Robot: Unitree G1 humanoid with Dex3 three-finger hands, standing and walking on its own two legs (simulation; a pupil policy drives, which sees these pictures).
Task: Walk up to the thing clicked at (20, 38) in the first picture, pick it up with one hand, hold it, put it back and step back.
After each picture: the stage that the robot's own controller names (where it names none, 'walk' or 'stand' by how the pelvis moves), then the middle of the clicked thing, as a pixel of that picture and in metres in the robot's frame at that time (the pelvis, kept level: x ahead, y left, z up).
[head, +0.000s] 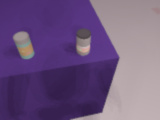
stand; (24, 45) +0.56 +0.30 -0.02
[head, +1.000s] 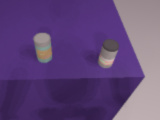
walk; (43, 48) +0.51 +0.19 -0.01
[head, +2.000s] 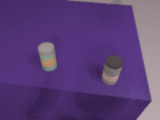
stand; (48, 57) +0.49 +0.19 -0.01
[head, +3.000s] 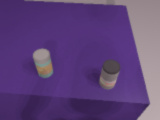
stand; (43, 63) +0.46 +0.19 -0.02
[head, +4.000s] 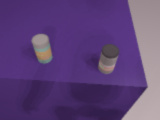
stand; (42, 49) +0.50 +0.20 -0.02
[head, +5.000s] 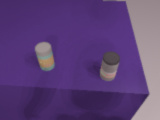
stand; (45, 56) +0.49 +0.19 -0.01
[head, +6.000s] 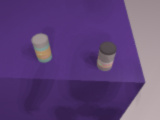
stand; (42, 48) +0.52 +0.20 -0.02
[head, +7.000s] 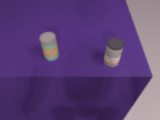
stand; (49, 46) +0.53 +0.18 -0.01
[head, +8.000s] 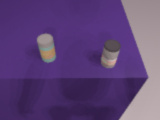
stand; (47, 48) +0.53 +0.18 -0.02
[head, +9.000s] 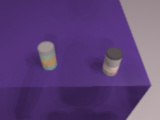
stand; (47, 56) +0.50 +0.17 -0.02
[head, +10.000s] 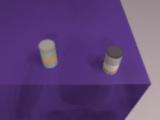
stand; (48, 54) +0.50 +0.17 -0.02
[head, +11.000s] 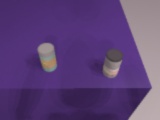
stand; (47, 57) +0.49 +0.17 -0.02
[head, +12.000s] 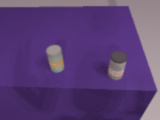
rise first; (55, 59) +0.51 +0.18 -0.02
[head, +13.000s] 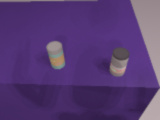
go down; (56, 55) +0.51 +0.17 -0.01
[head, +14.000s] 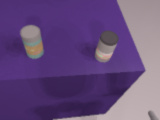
go down; (33, 42) +0.50 +0.16 +0.01
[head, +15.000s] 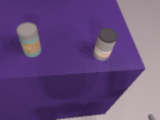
approach; (30, 40) +0.50 +0.17 +0.03
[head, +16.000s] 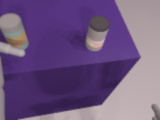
close in; (14, 33) +0.50 +0.19 +0.05
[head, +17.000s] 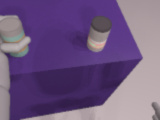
lift; (14, 38) +0.48 +0.19 +0.05
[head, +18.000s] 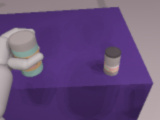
lift; (27, 54) +0.32 +0.17 +0.21
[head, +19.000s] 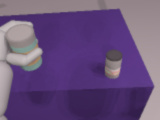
hold; (25, 48) +0.33 +0.17 +0.23
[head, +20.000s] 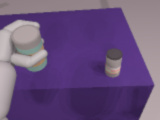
hold; (31, 49) +0.32 +0.15 +0.23
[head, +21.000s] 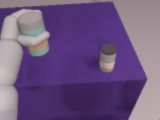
crouch; (34, 34) +0.40 +0.15 +0.21
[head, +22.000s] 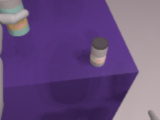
lower; (13, 14) +0.49 +0.19 +0.20
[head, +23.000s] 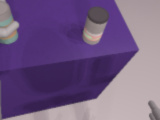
lower; (2, 23) +0.52 +0.20 +0.07
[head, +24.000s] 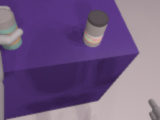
lower; (7, 30) +0.50 +0.19 +0.06
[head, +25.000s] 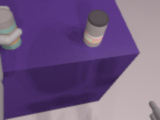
lower; (6, 30) +0.50 +0.20 +0.06
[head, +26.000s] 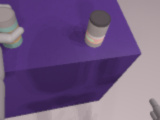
lower; (7, 28) +0.50 +0.19 +0.06
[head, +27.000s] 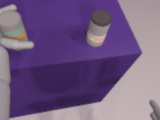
open; (14, 31) +0.50 +0.18 +0.06
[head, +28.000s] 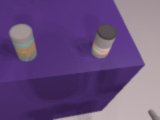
sink last; (24, 43) +0.47 +0.17 +0.04
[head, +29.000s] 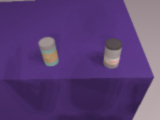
sink last; (49, 52) +0.51 +0.19 +0.03
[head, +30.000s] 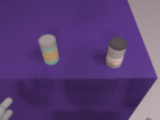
stand; (49, 50) +0.49 +0.18 +0.02
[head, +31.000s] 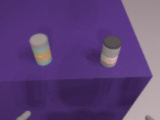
stand; (41, 50) +0.48 +0.19 +0.03
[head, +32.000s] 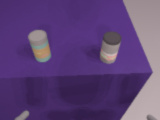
stand; (40, 46) +0.49 +0.19 +0.04
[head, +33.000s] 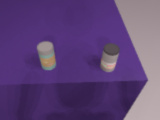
stand; (47, 56) +0.50 +0.18 -0.01
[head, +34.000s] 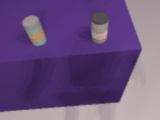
walk; (35, 31) +0.56 +0.24 +0.01
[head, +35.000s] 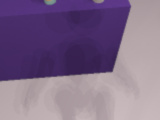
walk; out of the picture +0.86 +0.23 +0.01
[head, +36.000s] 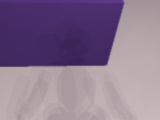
stand; out of the picture +1.11 +0.19 +0.00
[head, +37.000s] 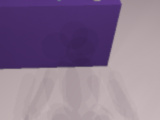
stand; out of the picture +1.11 +0.20 -0.02
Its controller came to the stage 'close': yes
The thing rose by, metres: 0.24
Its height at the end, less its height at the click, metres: +0.00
